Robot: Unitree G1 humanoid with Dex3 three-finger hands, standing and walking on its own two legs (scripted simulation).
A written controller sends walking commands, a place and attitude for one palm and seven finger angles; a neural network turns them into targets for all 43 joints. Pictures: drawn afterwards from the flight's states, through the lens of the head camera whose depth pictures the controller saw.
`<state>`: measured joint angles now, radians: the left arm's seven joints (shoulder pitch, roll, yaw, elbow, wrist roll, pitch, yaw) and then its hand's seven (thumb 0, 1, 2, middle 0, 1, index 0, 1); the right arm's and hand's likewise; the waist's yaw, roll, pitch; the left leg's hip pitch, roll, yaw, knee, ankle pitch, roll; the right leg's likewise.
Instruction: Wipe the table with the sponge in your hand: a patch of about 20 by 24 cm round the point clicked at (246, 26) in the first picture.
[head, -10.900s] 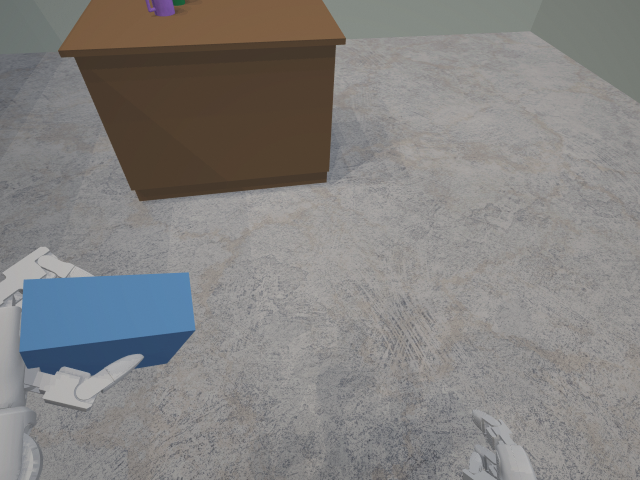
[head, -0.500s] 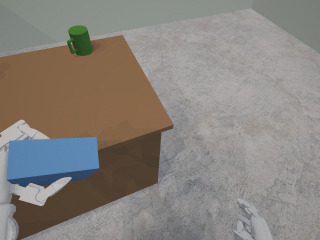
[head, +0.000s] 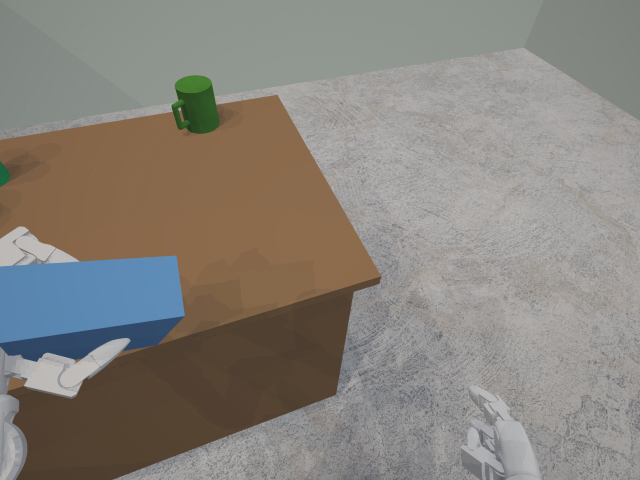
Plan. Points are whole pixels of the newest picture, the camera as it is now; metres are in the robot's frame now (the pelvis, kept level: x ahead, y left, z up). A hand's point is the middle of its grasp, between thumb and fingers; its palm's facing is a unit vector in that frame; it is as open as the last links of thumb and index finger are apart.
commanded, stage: shuffle to correct the standing spot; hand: left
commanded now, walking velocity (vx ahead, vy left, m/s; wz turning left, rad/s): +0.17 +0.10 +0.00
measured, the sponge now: (120, 311) +0.24 +0.21 +0.15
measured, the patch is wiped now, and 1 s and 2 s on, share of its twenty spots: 0.00 0.00 0.00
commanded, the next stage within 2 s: come to a stop and stand still in 0.80 s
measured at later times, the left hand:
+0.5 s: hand (57, 281) +0.25 +0.26 +0.18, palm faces +0.37 -0.83 -0.42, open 9.5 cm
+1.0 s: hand (14, 239) +0.29 +0.33 +0.18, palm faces +0.38 -0.83 -0.42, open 9.5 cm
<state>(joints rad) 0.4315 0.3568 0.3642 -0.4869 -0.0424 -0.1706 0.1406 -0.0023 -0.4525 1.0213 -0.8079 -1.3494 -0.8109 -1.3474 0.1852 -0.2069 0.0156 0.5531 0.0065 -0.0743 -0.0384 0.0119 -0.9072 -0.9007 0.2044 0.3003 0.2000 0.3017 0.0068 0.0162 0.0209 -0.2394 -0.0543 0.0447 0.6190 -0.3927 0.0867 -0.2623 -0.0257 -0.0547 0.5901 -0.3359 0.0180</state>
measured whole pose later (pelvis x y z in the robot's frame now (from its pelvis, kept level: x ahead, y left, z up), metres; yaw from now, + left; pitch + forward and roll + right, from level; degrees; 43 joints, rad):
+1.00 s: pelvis +0.07 +0.09 +0.00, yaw +0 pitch -1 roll -1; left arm 0.45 0.39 0.38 -0.50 -0.04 -0.16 0.12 0.00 -0.45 1.03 -0.81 -1.35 -0.81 -1.35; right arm 0.19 -0.20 0.00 0.59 0.03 -0.09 -0.06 0.01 -0.91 -0.90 0.20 0.30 0.20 0.30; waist -0.02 0.01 0.03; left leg -0.28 0.06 0.02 0.62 -0.33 -0.02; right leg -0.24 -0.07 -0.11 0.57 -0.31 0.03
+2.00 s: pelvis +0.02 +0.12 +0.01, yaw +1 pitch -2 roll -2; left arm 0.39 0.36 0.36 -0.45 -0.02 -0.28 0.11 0.00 -0.45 1.03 -0.80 -1.36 -0.80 -1.35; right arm 0.25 -0.17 0.02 0.62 0.00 -0.21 -0.02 0.01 -0.91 -0.90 0.20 0.30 0.20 0.30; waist 0.03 -0.05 0.07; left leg -0.28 0.01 0.01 0.51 -0.19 0.03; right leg -0.21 -0.03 0.01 0.42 -0.18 0.04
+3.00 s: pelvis +0.07 +0.11 +0.02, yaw +2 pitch +0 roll -1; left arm 0.45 0.37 0.35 -0.48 -0.05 -0.20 0.11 0.00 -0.45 1.03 -0.80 -1.36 -0.80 -1.36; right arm 0.19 -0.19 0.00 0.59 0.01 -0.12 -0.04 0.01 -0.91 -0.90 0.20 0.30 0.20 0.30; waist 0.01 -0.02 0.06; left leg -0.23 0.02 0.00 0.46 -0.23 0.01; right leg -0.16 -0.02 0.01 0.37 -0.21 0.04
